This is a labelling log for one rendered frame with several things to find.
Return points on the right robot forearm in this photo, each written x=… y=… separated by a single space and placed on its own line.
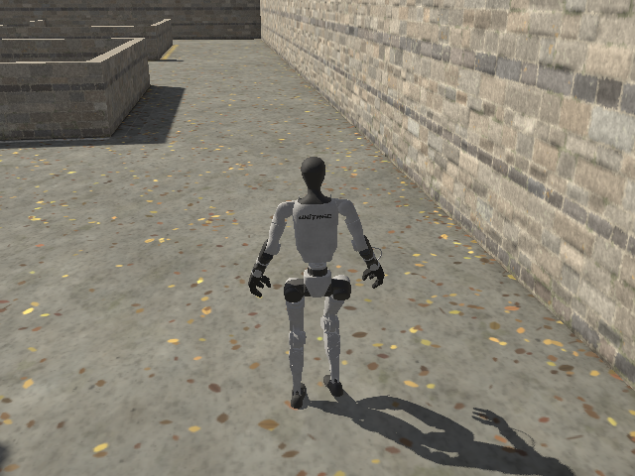
x=369 y=258

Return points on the robot right hand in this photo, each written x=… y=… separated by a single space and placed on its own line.
x=378 y=273

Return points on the robot right upper arm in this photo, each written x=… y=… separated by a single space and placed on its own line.
x=346 y=208

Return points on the left robot shin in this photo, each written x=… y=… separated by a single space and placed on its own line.
x=296 y=358

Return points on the robot left foot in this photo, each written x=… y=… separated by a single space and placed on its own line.
x=297 y=400

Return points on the robot left upper arm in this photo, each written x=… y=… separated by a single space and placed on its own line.
x=284 y=210

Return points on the robot left hand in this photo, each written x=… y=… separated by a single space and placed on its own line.
x=253 y=282

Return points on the left robot forearm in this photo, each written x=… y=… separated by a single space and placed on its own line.
x=262 y=262

